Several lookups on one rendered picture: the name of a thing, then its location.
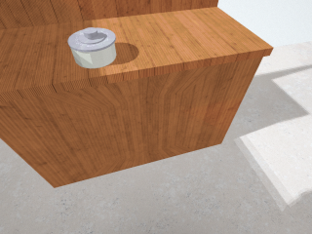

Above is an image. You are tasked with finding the pot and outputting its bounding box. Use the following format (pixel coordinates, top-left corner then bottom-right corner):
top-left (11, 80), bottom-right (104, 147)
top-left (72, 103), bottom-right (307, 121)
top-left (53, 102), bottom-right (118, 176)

top-left (70, 43), bottom-right (117, 69)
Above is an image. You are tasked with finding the knob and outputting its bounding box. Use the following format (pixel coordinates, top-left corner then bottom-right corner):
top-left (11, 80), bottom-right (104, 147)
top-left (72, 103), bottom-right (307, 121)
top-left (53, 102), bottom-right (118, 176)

top-left (83, 27), bottom-right (98, 38)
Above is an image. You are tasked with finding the lid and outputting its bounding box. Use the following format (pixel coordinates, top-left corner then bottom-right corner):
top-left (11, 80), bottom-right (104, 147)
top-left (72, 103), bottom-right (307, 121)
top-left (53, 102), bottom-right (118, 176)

top-left (67, 27), bottom-right (116, 53)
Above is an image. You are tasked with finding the table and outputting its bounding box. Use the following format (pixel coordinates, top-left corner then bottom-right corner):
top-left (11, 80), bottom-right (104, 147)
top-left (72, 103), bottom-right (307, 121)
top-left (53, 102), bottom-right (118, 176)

top-left (0, 0), bottom-right (274, 188)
